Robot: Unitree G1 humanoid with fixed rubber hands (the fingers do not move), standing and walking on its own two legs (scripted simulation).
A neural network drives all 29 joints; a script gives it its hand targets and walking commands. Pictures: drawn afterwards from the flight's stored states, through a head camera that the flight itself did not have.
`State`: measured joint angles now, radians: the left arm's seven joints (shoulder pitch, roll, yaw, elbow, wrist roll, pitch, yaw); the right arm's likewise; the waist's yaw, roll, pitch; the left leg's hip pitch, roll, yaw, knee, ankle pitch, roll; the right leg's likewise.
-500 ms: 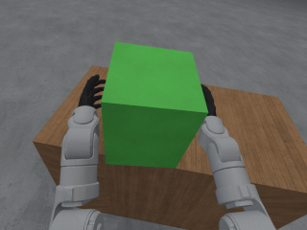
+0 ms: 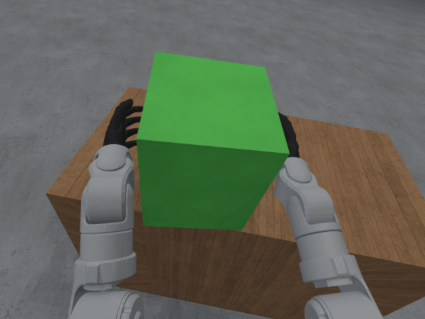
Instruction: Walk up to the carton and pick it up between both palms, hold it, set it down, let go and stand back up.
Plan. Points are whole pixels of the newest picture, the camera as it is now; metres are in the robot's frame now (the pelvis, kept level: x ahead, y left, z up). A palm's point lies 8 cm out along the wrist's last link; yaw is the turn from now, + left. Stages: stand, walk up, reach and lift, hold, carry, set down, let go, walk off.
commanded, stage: hold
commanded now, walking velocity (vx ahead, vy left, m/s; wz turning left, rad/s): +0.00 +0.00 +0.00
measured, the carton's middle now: (202, 148) +0.40 +0.02 +0.14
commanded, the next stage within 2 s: none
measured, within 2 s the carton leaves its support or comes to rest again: neither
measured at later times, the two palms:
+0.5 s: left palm (122, 140) +0.35 +0.15 +0.19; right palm (295, 154) +0.35 -0.14 +0.18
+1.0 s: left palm (125, 144) +0.35 +0.15 +0.19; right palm (295, 157) +0.35 -0.14 +0.18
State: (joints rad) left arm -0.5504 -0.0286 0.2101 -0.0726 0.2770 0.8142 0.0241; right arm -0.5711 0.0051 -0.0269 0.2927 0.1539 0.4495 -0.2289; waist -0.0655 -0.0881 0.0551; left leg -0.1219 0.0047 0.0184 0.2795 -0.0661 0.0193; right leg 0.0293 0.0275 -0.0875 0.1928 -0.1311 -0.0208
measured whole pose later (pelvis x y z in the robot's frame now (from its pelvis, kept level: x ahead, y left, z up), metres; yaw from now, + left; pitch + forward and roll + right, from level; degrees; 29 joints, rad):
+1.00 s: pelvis +0.00 -0.01 +0.00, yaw +0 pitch -6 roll -1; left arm -0.57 -0.02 0.22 -0.01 0.29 0.78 -0.01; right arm -0.58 0.03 -0.05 0.31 0.13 0.45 -0.25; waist -0.07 -0.08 0.03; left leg -0.11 0.01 0.01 0.26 -0.05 0.01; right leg 0.03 0.04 -0.10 0.20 -0.14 -0.04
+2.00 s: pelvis +0.00 -0.01 +0.00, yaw +0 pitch -7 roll -1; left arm -0.54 -0.03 0.21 -0.07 0.30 0.82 -0.01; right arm -0.56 0.01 -0.03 0.27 0.16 0.46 -0.25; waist -0.08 -0.07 0.05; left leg -0.08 0.01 0.01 0.26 -0.06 0.01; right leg 0.06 0.03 -0.09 0.19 -0.13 -0.03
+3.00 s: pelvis +0.00 -0.01 +0.00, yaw +0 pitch -6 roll -1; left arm -0.55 -0.05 0.23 -0.07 0.31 0.83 -0.01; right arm -0.57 0.00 -0.02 0.29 0.17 0.45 -0.25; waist -0.07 -0.08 0.05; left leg -0.09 0.01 0.02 0.26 -0.06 0.01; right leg 0.05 0.03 -0.09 0.20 -0.14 -0.03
